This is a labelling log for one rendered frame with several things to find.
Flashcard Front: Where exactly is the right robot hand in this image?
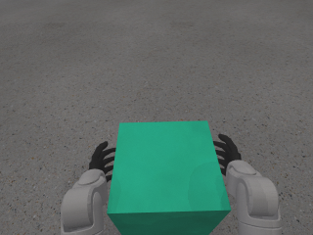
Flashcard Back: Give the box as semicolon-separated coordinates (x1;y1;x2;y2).
213;133;242;176

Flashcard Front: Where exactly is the left robot forearm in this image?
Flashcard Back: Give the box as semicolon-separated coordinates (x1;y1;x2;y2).
61;168;109;235

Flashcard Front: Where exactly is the left robot hand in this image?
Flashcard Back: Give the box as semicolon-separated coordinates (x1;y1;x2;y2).
89;141;116;182

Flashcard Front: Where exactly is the right robot forearm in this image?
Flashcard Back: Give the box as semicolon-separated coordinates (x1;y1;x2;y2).
226;160;283;235

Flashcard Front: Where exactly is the carton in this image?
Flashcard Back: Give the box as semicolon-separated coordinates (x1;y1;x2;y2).
107;120;231;235

